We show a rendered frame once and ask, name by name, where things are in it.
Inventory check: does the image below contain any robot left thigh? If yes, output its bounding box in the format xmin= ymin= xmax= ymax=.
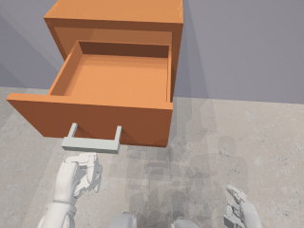
xmin=107 ymin=214 xmax=137 ymax=228

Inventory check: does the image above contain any cabinet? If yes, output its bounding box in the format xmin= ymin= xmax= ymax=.
xmin=44 ymin=0 xmax=183 ymax=148

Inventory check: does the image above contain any right robot hand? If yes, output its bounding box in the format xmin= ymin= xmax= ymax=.
xmin=223 ymin=184 xmax=263 ymax=228

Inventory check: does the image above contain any drawer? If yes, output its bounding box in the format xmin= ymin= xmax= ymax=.
xmin=6 ymin=40 xmax=173 ymax=145

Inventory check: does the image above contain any left robot hand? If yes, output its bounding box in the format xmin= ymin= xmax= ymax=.
xmin=52 ymin=152 xmax=103 ymax=205

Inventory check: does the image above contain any robot left forearm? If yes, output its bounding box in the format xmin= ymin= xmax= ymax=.
xmin=37 ymin=201 xmax=77 ymax=228

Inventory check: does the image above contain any handle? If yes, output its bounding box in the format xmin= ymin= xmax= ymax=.
xmin=61 ymin=123 xmax=122 ymax=155

